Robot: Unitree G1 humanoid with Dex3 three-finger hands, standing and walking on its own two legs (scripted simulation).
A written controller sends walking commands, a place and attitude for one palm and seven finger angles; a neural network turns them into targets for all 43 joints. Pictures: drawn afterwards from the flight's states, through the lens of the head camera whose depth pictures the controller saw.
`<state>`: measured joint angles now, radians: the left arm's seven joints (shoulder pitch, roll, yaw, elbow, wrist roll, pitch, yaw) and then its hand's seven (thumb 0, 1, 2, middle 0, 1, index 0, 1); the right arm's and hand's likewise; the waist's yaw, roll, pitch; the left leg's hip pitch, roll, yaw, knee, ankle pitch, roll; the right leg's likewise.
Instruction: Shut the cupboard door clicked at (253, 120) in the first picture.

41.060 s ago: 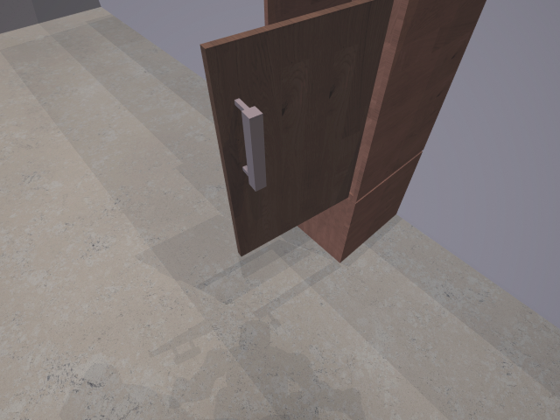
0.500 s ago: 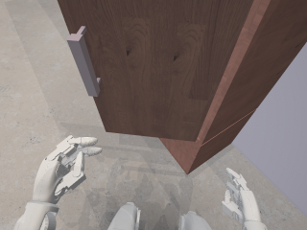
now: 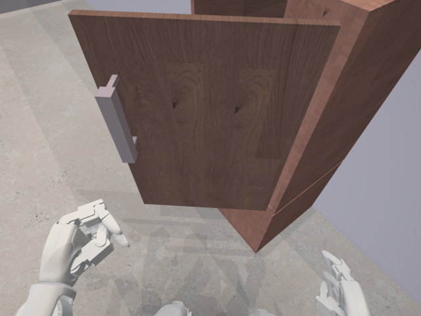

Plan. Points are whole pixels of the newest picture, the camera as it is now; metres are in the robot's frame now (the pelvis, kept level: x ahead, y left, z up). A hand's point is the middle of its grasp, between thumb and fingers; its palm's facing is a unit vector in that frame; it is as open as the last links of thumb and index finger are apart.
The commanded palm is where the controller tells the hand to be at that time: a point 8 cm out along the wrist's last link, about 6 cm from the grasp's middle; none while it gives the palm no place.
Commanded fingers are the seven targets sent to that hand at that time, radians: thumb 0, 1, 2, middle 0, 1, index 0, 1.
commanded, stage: raise the hand and make a fist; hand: left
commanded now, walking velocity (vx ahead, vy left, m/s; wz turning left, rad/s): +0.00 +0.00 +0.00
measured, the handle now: (122, 121) +0.45 +0.21 +0.12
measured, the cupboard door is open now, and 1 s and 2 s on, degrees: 50 50 50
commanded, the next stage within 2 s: bring the fist close to the handle in 0.80 s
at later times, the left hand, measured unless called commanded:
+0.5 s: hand (100, 218) +0.24 +0.18 +0.13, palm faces +0.00 -1.00 -0.05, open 3.1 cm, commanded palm +0.21 +0.23 +0.12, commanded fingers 0.00 0.90 0.90 -1.30 -1.50 -1.30 -1.50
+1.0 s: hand (106, 225) +0.23 +0.17 +0.12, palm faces +0.01 -1.00 -0.05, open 3.1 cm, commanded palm +0.21 +0.22 +0.12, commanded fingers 0.00 0.90 0.90 -1.30 -1.50 -1.30 -1.50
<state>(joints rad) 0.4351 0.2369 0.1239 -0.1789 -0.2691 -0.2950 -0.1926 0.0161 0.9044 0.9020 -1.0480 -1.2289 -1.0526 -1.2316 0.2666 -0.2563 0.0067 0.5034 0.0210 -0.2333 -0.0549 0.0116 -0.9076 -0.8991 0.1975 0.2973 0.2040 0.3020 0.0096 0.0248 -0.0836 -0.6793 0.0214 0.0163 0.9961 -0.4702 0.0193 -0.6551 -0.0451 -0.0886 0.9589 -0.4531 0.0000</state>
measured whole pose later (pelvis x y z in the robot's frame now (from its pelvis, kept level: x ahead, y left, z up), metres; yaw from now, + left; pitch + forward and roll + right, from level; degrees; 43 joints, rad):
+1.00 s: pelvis +0.00 -0.02 +0.03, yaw +0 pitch +3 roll +0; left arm 0.29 0.25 0.17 -0.09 -0.29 -0.19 -0.24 0.02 0.90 0.90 -1.30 -1.50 -1.30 -1.50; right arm 0.26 -0.25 0.05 0.56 0.04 -0.27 -0.06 0.01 -0.91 -0.90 0.20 0.30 0.21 0.30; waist 0.02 0.04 -0.04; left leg -0.48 0.02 0.01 0.81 -0.38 0.00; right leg -0.47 -0.03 -0.09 0.80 -0.38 -0.02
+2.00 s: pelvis +0.00 -0.02 +0.03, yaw -1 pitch +5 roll +0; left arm -0.24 0.25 0.19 0.40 -0.22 -0.19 -0.16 0.02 0.90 0.90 -1.30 -1.50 -1.30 -1.50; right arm 0.25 -0.26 0.04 0.62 0.03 -0.17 -0.05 0.01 -0.91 -0.90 0.20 0.30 0.21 0.30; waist -0.01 0.03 -0.03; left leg -0.48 0.02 0.04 0.75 -0.36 0.00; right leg -0.49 -0.03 -0.06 0.76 -0.36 -0.02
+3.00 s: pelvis +0.00 -0.01 +0.02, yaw -1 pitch +8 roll +0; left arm -0.61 0.34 0.21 0.83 -0.20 -0.27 -0.30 0.02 0.90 0.90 -1.30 -1.50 -1.30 -1.50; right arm 0.31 -0.28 0.03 0.65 0.04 -0.09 -0.06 0.01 -0.91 -0.90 0.20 0.30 0.21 0.30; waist -0.06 0.02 -0.03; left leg -0.58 0.02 0.04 0.80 -0.36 0.01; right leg -0.58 -0.04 -0.07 0.79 -0.36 -0.01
